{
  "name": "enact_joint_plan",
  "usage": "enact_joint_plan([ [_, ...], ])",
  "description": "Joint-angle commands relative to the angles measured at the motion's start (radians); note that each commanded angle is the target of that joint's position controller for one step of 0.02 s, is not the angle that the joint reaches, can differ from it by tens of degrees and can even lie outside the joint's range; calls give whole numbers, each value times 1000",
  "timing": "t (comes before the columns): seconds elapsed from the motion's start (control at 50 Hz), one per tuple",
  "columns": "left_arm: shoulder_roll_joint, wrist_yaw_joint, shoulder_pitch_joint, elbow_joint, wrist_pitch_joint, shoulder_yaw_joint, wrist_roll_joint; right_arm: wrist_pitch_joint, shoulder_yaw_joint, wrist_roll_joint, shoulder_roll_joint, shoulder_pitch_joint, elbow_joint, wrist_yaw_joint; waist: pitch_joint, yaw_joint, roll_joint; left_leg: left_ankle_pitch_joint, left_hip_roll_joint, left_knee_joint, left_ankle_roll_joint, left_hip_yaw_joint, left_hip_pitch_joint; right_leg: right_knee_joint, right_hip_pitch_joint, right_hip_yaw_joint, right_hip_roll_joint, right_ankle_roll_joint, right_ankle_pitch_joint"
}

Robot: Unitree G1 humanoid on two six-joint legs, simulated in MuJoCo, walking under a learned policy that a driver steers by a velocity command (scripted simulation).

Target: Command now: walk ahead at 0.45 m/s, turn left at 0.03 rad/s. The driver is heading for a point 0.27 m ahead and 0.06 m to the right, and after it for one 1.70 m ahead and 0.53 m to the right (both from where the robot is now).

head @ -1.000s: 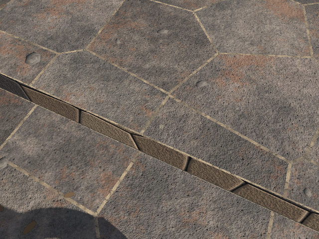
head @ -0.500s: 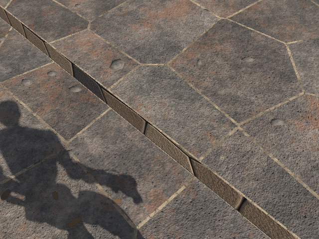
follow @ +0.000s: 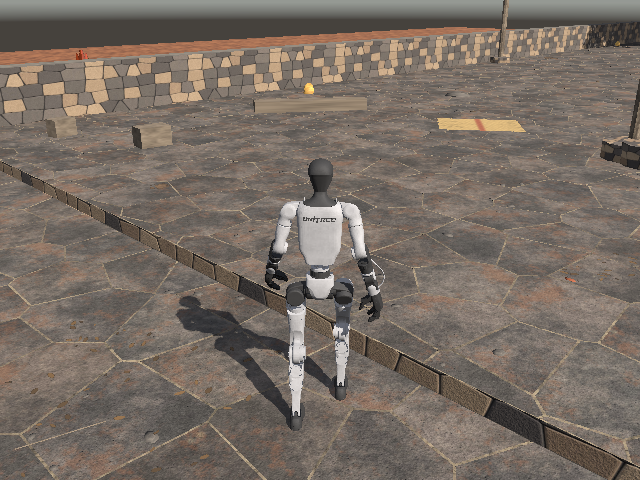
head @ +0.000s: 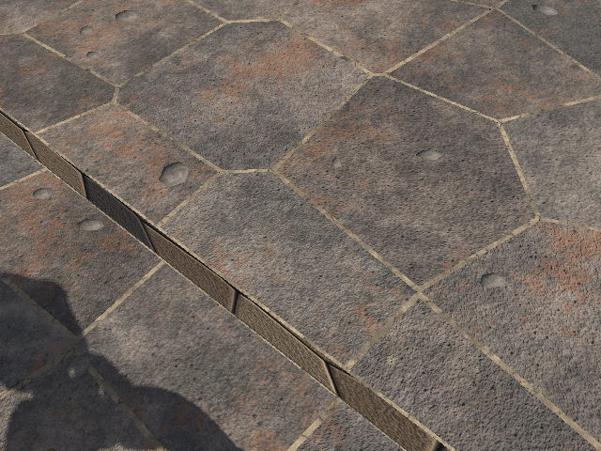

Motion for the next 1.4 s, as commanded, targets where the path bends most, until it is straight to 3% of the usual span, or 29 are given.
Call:
enact_joint_plan([
  [0.02,106,27,171,5,-36,36,4,-15,-30,6,-158,-38,-29,0,4,144,41,618,189,249,121,-58,-220,-113,356,-26,57,-56,9],
  [0.04,190,44,349,36,-48,59,23,-21,-15,19,-118,-54,-60,5,-131,223,-81,481,114,548,80,15,-407,-179,615,214,-137,-120,-178],
  [0.06,314,41,450,69,-49,87,21,-26,0,23,-44,-6,-85,8,-200,206,-315,-112,-51,843,44,69,-671,-327,756,669,-376,-211,-315],
  [0.08,230,33,367,66,-43,66,1,-20,-20,-6,-123,-58,-71,4,-104,167,-141,-136,4,954,70,-44,-738,-356,641,698,-354,-208,-352],
  [0.12,121,23,190,34,-47,36,-8,-24,-16,-2,-97,-105,-72,22,30,95,-42,34,95,916,76,-29,-714,-385,441,456,-271,-178,-197],
  [0.16,73,25,169,52,-60,19,-13,-6,-12,-19,-77,-105,-62,30,49,63,-73,86,125,868,52,-1,-659,-414,368,306,-198,-150,9],
  [0.42,89,39,348,197,-81,11,-22,12,12,-10,-28,-483,-192,43,105,104,-60,334,89,385,9,104,-635,-416,417,111,-164,-148,466],
  [0.5,115,51,287,194,-69,16,-13,-21,-12,-15,-75,-281,-137,14,-12,5,-48,266,17,255,59,103,-372,-120,485,128,-149,-104,807],
  [0.52,104,50,287,191,-67,11,-18,-36,-26,-28,-108,-138,-94,2,-100,-51,-16,305,50,210,78,81,-163,72,395,105,-99,-88,685],
  [0.54,51,49,319,160,-67,-3,-23,-43,-48,-51,-198,4,-84,-12,-242,-72,110,311,301,218,105,-166,71,360,218,61,-24,-75,281],
  [0.56,-42,53,474,173,-53,-16,-60,-27,-66,-42,-264,-11,-82,-3,-338,6,331,275,501,115,215,-525,244,646,-71,35,115,-53,-357],
  [0.58,68,61,406,194,-36,10,-27,-13,-53,-13,-172,-96,-109,5,-231,14,119,75,437,69,180,-485,106,706,-116,113,41,-68,-278],
  [0.6,60,50,330,179,-35,15,-21,-14,-32,-5,-101,-200,-127,6,-85,40,75,2,394,17,154,-353,-58,684,-119,115,6,-69,-181],
  [0.64,32,35,276,170,-23,15,-9,-25,-18,-4,-54,-252,-124,1,11,71,78,129,326,-54,123,-176,-217,632,-77,102,-43,-56,-99],
  [0.72,1,17,244,146,13,19,2,-58,-18,4,-55,-195,-92,-4,5,99,78,265,307,-77,119,-19,-246,720,-117,79,-50,-32,-35],
  [0.82,-39,41,78,79,43,24,2,-54,-15,-24,-21,-23,-21,0,56,57,98,83,354,-76,160,-4,-139,1231,-512,33,-33,-42,-100],
  [0.92,-112,81,-144,-62,34,-14,-12,-60,4,-44,-14,127,57,1,135,44,25,37,421,-39,132,3,22,1592,-1029,92,-7,-96,-280],
  [1.0,-157,71,-317,-215,38,-64,-12,-59,20,-32,-10,109,89,-1,189,95,10,28,338,-128,65,162,-132,1384,-1020,14,-15,-112,-293],
  [1.04,-129,41,-273,-235,45,-69,-6,-47,22,-14,-27,61,75,-29,153,126,18,263,276,-200,84,284,-236,1086,-754,-65,-37,-107,-226],
  [1.08,-143,28,-235,-209,49,-76,-15,-40,31,30,-33,35,45,-49,80,121,21,903,255,-178,103,382,-269,828,-378,-200,14,-150,-199],
  [1.14,-61,23,82,-114,35,-38,-23,-15,-27,43,-217,14,-10,-36,-190,244,250,1832,346,339,116,336,-7,591,-50,-190,164,-199,-278],
  [1.16,2,20,179,-95,21,-10,-26,-9,-42,48,-230,3,-41,-16,-272,284,276,1683,326,628,88,329,-54,402,137,-48,192,-232,-284],
  [1.18,144,31,134,-102,18,33,-30,-26,-24,29,-108,-5,-128,19,-311,217,27,645,172,1086,4,271,-483,144,394,538,-32,-313,-410],
  [1.2,242,39,125,-95,39,78,-27,-45,-37,3,-101,-86,-205,54,-373,189,-76,88,-18,1394,-36,63,-736,-169,475,1084,-185,-345,-246],
  [1.22,227,40,101,-88,40,78,-13,-51,-26,-4,-46,-102,-246,65,-316,140,-8,162,38,1479,-8,-53,-822,-213,438,1023,-196,-297,-296],
  [1.26,88,42,101,-7,5,47,1,-47,-2,-14,26,-126,-261,34,-25,60,100,163,94,1412,10,-18,-878,-126,125,737,-131,-235,-153],
  [1.28,39,46,69,1,-10,36,5,-30,7,-21,44,-138,-281,16,17,26,76,127,107,1422,10,-18,-870,-94,17,623,-79,-235,-62],
  [1.34,43,33,120,43,-59,33,-16,15,16,-36,45,-180,-350,-18,-15,-5,-18,54,120,1474,21,-24,-955,-130,24,413,-9,-222,92],
  [1.4,72,42,125,0,-62,38,-26,28,12,-49,-14,-264,-389,-2,-9,13,43,137,137,1076,-9,46,-851,-220,-12,313,58,-189,179],
])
